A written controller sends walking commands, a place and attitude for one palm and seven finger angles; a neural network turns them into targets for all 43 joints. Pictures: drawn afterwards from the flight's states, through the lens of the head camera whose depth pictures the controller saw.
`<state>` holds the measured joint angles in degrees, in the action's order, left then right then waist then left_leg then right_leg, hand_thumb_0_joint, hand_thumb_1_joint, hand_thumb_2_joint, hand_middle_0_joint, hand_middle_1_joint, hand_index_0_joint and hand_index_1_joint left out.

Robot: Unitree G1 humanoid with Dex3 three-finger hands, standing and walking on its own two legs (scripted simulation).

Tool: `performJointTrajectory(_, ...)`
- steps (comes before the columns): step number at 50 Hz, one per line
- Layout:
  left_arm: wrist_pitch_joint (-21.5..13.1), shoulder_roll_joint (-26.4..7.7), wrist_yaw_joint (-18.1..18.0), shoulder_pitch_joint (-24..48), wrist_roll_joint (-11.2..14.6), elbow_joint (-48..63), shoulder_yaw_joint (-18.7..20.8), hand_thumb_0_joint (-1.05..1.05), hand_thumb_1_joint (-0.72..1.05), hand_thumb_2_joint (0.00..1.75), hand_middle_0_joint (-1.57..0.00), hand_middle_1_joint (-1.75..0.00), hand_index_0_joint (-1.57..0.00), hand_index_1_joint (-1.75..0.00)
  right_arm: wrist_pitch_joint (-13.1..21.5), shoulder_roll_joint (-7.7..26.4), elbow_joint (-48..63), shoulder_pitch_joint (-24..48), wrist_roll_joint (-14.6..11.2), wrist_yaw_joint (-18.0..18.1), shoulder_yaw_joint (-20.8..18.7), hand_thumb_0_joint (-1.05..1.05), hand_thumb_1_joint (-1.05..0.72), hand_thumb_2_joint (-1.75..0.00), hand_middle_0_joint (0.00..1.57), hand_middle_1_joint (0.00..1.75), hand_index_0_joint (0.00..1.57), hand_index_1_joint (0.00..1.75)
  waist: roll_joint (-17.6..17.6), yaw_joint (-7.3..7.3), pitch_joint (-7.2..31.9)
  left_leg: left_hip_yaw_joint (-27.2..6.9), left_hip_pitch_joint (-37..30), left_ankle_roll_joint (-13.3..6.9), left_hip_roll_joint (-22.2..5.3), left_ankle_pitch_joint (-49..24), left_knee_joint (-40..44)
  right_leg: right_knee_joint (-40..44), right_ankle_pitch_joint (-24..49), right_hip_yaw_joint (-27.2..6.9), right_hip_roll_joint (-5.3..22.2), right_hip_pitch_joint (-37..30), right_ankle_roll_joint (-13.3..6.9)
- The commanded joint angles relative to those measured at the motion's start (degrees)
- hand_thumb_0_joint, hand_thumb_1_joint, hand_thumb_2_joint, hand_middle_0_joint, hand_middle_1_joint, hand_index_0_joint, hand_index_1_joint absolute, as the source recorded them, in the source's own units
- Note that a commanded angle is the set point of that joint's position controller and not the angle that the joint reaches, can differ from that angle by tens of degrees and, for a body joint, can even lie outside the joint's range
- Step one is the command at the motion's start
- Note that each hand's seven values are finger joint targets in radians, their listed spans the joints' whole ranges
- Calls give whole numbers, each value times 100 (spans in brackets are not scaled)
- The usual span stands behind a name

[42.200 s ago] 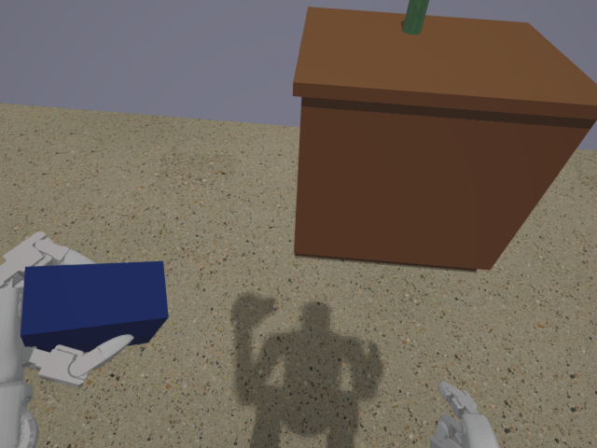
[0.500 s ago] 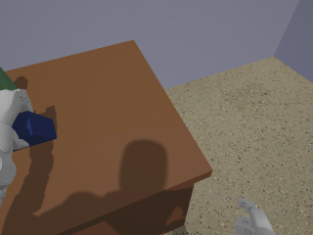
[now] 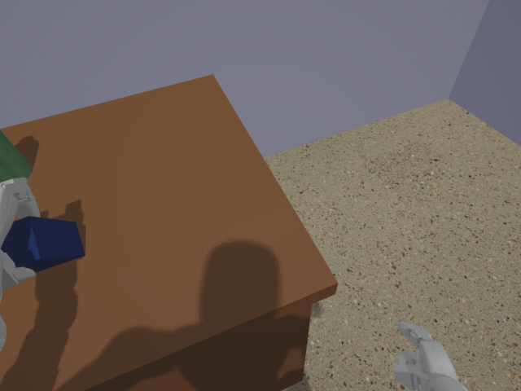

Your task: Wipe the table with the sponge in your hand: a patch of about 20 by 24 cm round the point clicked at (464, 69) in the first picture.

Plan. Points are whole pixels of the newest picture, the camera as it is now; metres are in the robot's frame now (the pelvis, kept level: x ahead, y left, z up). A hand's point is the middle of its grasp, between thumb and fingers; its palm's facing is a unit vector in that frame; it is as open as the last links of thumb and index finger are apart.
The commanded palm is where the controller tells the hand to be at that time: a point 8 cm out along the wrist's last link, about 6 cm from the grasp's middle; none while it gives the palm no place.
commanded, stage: wipe back along the first lane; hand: left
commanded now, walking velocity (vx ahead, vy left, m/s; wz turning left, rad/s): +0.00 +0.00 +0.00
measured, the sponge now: (29, 251) +0.25 +0.38 +0.10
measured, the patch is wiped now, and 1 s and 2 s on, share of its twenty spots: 1.00 1.00 1.00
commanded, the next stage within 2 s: lift the sponge slowly off the table in 0.72 s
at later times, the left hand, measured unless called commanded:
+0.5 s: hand out of the picture +0.19 +0.34 +0.15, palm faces +0.13 +0.02 -0.99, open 9.5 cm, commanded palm +0.14 +0.32 +0.16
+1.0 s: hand out of the picture +0.17 +0.33 +0.15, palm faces +0.15 -0.02 -0.99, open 9.4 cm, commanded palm +0.11 +0.32 +0.17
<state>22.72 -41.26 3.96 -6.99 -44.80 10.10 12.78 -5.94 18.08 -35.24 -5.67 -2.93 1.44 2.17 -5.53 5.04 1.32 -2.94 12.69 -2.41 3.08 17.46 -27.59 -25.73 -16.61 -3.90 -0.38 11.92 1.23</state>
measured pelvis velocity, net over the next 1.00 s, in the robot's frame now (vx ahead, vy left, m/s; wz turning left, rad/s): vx -0.01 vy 0.00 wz -0.01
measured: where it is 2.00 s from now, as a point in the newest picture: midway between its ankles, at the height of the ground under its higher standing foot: outside the picture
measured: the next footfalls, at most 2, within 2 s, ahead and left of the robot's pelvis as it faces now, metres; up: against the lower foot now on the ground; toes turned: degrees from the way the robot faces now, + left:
none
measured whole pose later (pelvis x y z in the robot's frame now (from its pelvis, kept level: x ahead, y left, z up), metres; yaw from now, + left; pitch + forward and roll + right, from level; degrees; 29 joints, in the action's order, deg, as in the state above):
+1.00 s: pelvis -0.01 +0.00 +0.00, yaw -1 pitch +0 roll +0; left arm 29.1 -35.3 -0.1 -23.4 -45.6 30.6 10.6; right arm -5.6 15.9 -35.8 -3.0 -2.0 2.6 3.3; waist -5.1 8.2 0.5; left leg -2.2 9.3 -2.5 3.2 17.2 -27.1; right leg -26.0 -16.5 -4.6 -0.2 9.1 1.3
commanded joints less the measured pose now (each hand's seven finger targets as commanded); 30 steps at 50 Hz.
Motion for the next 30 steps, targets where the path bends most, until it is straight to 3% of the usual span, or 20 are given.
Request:
performJointTrajectory(1, 185, -753, 418, -763, 341, 125, 168, 0, 10, 130, -120, -160, -120, -160, 287, 664, 894, 784, -14, 79, -208, 0, -90, -90, 20, 30, 20, 30, 801, 215, 660, 143, 107, 101, -125, -2458, 132, -68, 2480, 432, -88, -839, -239)
performJointTrajectory(2, 173, -904, 406, -772, 349, 216, 305, 0, 10, 130, -120, -160, -120, -160, 283, 687, 861, 747, 3, 88, -234, 0, -90, -90, 20, 30, 20, 30, 714, 234, 697, 143, 64, 101, -127, -2472, 119, -56, 2499, 403, -95, -840, -245)
performJointTrajectory(3, 162, -877, 395, -931, 351, 204, 316, 0, 10, 130, -120, -160, -120, -160, 284, 685, 859, 762, 5, 90, -238, 0, -90, -90, 20, 30, 20, 30, 745, 244, 667, 133, 96, 108, -113, -2505, 107, -70, 2533, 410, -95, -854, -245)
performJointTrajectory(5, 180, -742, 361, -1283, 373, 509, 279, 0, 10, 130, -120, -160, -120, -160, 302, 664, 922, 847, -6, 70, -241, 0, -90, -90, 20, 30, 20, 30, 489, 301, 779, 108, -8, 118, -127, -2728, 77, -103, 2628, 326, -120, -845, -258)
performJointTrajectory(6, 173, -544, 339, -1351, 394, 653, 139, 0, 10, 130, -120, -160, -120, -160, 313, 610, 961, 802, -9, 72, -223, 0, -90, -90, 20, 30, 20, 30, 635, 257, 791, 114, -3, 108, -139, -2761, 47, -141, 2638, 418, -83, -854, -232)
performJointTrajectory(9, 194, -582, 261, -1498, 435, 810, 220, 0, 10, 130, -120, -160, -120, -160, 293, 632, 913, 806, 12, 89, -267, 0, -90, -90, 20, 30, 20, 30, 677, 244, 669, 113, 38, 108, -151, -2542, 80, -95, 2525, 392, -94, -763, -229)
performJointTrajectory(10, 237, -631, 223, -1650, 425, 867, 323, 0, 10, 130, -120, -160, -120, -160, 306, 650, 923, 896, 5, 86, -271, 0, -90, -90, 20, 30, 20, 30, 608, 299, 666, 89, 42, 123, -154, -2497, 86, -102, 2456, 291, -132, -739, -253)
performJointTrajectory(11, 245, -414, 209, -1623, 455, 993, 127, 0, 10, 130, -120, -160, -120, -160, 311, 591, 967, 866, 4, 92, -237, 0, -90, -90, 20, 30, 20, 30, 682, 248, 675, 117, 62, 111, -154, -2422, 88, -122, 2409, 399, -82, -764, -227)
performJointTrajectory(13, 269, -466, 157, -1623, 439, 1015, 185, 0, 10, 130, -120, -160, -120, -160, 298, 619, 916, 873, 21, 116, -264, 0, -90, -90, 20, 30, 20, 30, 715, 251, 656, 89, 51, 123, -173, -2438, 132, -97, 2374, 398, -93, -748, -240)
performJointTrajectory(15, 330, -521, 112, -1951, 454, 1123, 320, 0, 10, 130, -120, -160, -120, -160, 325, 621, 930, 989, 12, 106, -264, 0, -90, -90, 20, 30, 20, 30, 653, 344, 638, 55, 38, 134, -171, -2397, 140, -104, 2324, 271, -134, -751, -260)
performJointTrajectory(16, 326, -257, 102, -1930, 468, 1227, 91, 0, 10, 130, -120, -160, -120, -160, 330, 566, 969, 933, 7, 113, -233, 0, -90, -90, 20, 30, 20, 30, 803, 292, 713, 88, 31, 119, -169, -2437, 116, -146, 2373, 391, -82, -818, -232)
performJointTrajectory(20, 442, -248, 52, -1948, 406, 1405, 68, 0, 10, 130, -120, -160, -120, -160, 335, 576, 932, 1074, 20, 137, -240, 0, -90, -90, 20, 30, 20, 30, 635, 308, 494, 55, 20, 130, -199, -2236, 224, -46, 2103, 296, -142, -637, -256)
performJointTrajectory(24, 504, -29, 10, -1954, 373, 1597, -180, 0, 10, 130, -120, -160, -120, -160, 342, 531, 920, 1045, 36, 165, -228, 0, -90, -90, 20, 30, 20, 30, 658, 287, 458, 49, 8, 130, -221, -2069, 327, -12, 1900, 412, -109, -674, -247)
performJointTrajectory(25, 570, 3, 9, -2060, 315, 1594, -166, 0, 10, 130, -120, -160, -120, -160, 369, 531, 929, 1176, 19, 149, -213, 0, -90, -90, 20, 30, 20, 30, 646, 307, 397, 17, 13, 147, -236, -2042, 335, 3, 1819, 307, -168, -603, -271)
performJointTrajectory(26, 560, 203, 17, -2121, 338, 1744, -338, 0, 10, 130, -120, -160, -120, -160, 381, 495, 980, 1101, 17, 140, -190, 0, -90, -90, 20, 30, 20, 30, 717, 294, 516, 39, -5, 133, -237, -2164, 317, -58, 1922, 409, -114, -737, -254)
performJointTrajectory(30, 596, 295, -1, -2759, 338, 2033, -326, 0, 10, 130, -120, -160, -120, -160, 411, 445, 980, 1284, 30, 80, -201, 0, -90, -90, 20, 30, 20, 30, 611, 393, 536, -16, -95, 145, -258, -2337, 356, -58, 2063, 279, -186, -795, -281)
